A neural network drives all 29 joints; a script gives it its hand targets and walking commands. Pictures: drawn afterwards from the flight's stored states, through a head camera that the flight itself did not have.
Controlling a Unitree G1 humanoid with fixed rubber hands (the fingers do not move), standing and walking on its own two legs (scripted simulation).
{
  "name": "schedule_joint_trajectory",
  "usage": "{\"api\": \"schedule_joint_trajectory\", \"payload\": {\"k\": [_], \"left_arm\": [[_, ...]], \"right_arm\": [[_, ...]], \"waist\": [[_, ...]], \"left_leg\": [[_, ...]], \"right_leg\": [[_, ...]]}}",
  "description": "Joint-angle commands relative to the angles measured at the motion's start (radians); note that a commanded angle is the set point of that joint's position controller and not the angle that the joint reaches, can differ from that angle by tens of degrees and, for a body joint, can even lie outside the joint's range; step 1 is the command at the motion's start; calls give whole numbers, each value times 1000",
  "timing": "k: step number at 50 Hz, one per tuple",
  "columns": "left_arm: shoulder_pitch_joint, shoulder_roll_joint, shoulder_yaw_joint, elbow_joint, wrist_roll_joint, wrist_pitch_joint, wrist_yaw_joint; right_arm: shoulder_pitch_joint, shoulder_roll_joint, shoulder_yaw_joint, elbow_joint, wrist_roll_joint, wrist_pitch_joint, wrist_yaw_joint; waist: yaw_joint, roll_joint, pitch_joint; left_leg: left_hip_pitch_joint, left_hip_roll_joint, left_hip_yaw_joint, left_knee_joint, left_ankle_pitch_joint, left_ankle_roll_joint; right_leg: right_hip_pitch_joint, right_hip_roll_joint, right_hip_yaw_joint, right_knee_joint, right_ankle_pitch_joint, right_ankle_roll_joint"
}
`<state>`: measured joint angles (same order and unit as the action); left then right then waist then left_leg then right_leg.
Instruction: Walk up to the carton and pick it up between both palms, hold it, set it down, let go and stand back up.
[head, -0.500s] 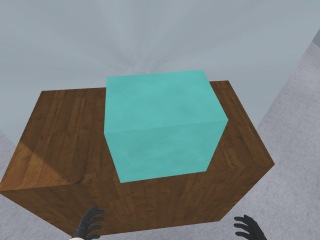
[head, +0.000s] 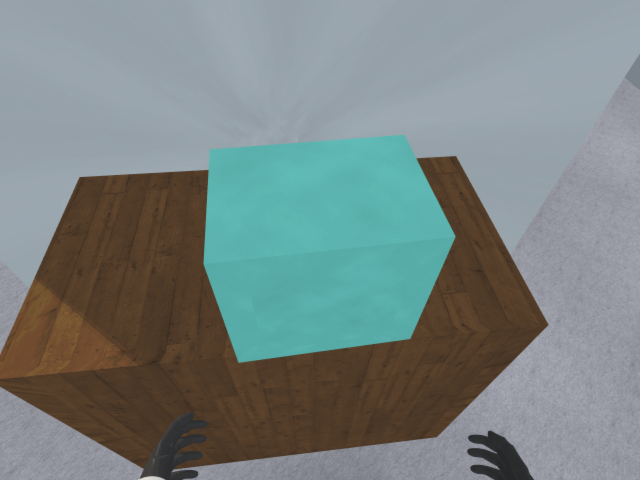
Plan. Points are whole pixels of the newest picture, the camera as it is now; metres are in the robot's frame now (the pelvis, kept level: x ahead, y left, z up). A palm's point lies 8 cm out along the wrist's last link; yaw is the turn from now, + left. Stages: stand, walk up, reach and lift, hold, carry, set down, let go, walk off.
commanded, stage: let go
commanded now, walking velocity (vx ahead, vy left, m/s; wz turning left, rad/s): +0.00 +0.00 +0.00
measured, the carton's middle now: (318, 252) +0.41 +0.04 +0.05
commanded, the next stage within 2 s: stand in 0.02 s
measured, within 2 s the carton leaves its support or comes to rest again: neither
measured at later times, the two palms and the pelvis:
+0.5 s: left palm out of the picture +0.02 +0.25 -0.13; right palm out of the picture +0.04 -0.23 -0.13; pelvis +0.00 +0.01 +0.00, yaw +2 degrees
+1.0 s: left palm out of the picture -0.09 +0.26 -0.15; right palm out of the picture -0.07 -0.19 -0.14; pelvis -0.06 +0.03 -0.01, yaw +2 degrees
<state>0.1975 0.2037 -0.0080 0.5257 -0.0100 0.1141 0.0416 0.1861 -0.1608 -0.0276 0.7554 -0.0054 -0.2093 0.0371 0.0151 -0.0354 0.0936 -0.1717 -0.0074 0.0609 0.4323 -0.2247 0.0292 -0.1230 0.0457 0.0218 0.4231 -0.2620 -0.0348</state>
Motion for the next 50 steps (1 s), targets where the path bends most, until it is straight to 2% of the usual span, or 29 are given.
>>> {"api": "schedule_joint_trajectory", "payload": {"k": [1,2,3,4,7,13,15,19,23,26,28,32,35,38,41,43,45,47,50], "left_arm": [[-76,106,41,-172,8,-46,3],[85,138,76,8,41,-111,-5],[130,156,73,36,31,-127,-15],[103,160,75,42,27,-142,-22],[66,132,66,56,18,-165,-32],[83,129,59,124,21,-172,-29],[97,138,62,148,18,-174,-25],[138,135,55,208,16,-172,-18],[172,133,46,268,16,-168,-14],[189,129,43,309,16,-162,-11],[201,122,39,336,14,-156,-10],[219,117,37,379,20,-153,-7],[222,113,34,410,17,-149,-7],[245,100,32,436,21,-144,-6],[259,92,29,456,21,-142,-8],[264,84,25,470,21,-143,-8],[275,88,30,478,21,-139,-8],[296,80,32,490,22,-136,-10],[300,73,32,498,23,-135,-7]], "right_arm": [[-50,-162,-34,-120,10,-58,-8],[27,-202,-39,-45,3,47,-42],[39,-198,-36,-55,3,91,-50],[38,-188,-32,-64,1,111,-54],[54,-179,-34,-56,-2,138,-54],[73,-189,-35,-3,0,150,-56],[92,-183,-35,10,-1,150,-57],[122,-193,-26,46,5,156,-62],[159,-181,-19,87,5,163,-68],[175,-176,-12,118,6,169,-70],[187,-175,-9,134,8,173,-72],[212,-165,-4,172,4,177,-73],[225,-162,-4,188,7,181,-73],[222,-160,-4,204,6,185,-76],[224,-157,-4,213,10,186,-76],[228,-162,-3,215,8,186,-78],[237,-166,-12,218,8,190,-80],[225,-165,-15,217,5,195,-82],[233,-165,-19,224,11,197,-82]], "waist": [[-6,32,-183],[27,107,-295],[18,81,-278],[7,74,-265],[-10,20,-205],[-14,43,-58],[-18,23,-48],[-20,62,-22],[-19,38,-27],[-19,61,1],[-20,45,30],[-19,49,39],[-24,50,56],[-10,62,74],[-11,72,85],[-9,69,73],[-11,59,75],[-5,86,77],[-8,72,84]], "left_leg": [[248,15,-13,-25,274,-50],[99,118,-105,41,441,6],[82,130,-108,42,399,17],[85,135,-116,45,416,20],[66,134,-122,28,338,12],[14,135,-138,-12,313,9],[15,133,-142,-18,308,9],[6,126,-138,-39,298,7],[21,127,-149,-62,254,7],[-6,118,-150,-80,190,4],[-23,116,-157,-98,124,0],[-44,109,-161,-112,50,0],[-79,110,-186,-146,-77,-1],[-122,114,-204,-173,-154,0],[-170,119,-214,-196,-229,3],[-165,120,-223,-194,-228,2],[-184,125,-246,-218,-304,1],[-197,129,-248,-230,-345,0],[-228,132,-253,-238,-372,2]], "right_leg": [[-136,-37,-12,-102,321,27],[-1,-116,63,-16,329,22],[33,-145,79,-20,307,23],[38,-155,90,-15,357,23],[-25,-148,88,-45,321,22],[-69,-150,96,-66,289,21],[-70,-150,93,-76,275,21],[-58,-148,93,-94,263,25],[-53,-148,89,-101,210,32],[-57,-141,90,-120,144,35],[-73,-140,88,-128,95,35],[-77,-136,82,-133,43,39],[-100,-128,79,-126,-40,37],[-100,-121,73,-110,-64,37],[-106,-113,67,-94,-80,42],[-99,-115,65,-90,-87,42],[-113,-100,52,-72,-128,42],[-125,-96,43,-63,-128,46],[-114,-97,47,-52,-125,52]]}}
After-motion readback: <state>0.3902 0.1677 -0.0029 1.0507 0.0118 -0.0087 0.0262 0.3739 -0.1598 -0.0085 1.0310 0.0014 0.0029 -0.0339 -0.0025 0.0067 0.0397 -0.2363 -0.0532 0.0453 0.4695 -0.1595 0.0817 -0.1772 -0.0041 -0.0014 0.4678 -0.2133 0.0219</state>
